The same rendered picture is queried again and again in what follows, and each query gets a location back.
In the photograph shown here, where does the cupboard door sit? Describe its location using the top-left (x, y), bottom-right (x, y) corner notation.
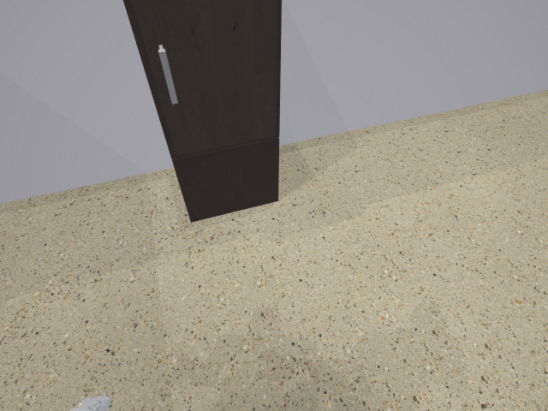
top-left (132, 0), bottom-right (277, 156)

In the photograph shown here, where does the handle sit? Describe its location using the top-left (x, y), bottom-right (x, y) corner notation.
top-left (158, 45), bottom-right (178, 104)

